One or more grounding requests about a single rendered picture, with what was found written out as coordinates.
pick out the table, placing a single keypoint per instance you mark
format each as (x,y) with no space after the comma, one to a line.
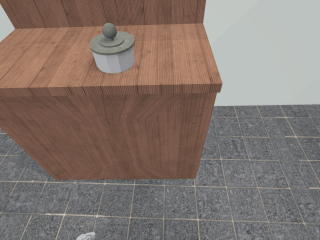
(80,123)

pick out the pot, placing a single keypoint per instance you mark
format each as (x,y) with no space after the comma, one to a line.
(113,64)

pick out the knob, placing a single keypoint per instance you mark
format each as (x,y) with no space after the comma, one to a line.
(109,30)

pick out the lid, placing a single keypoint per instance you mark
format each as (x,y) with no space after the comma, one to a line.
(121,43)

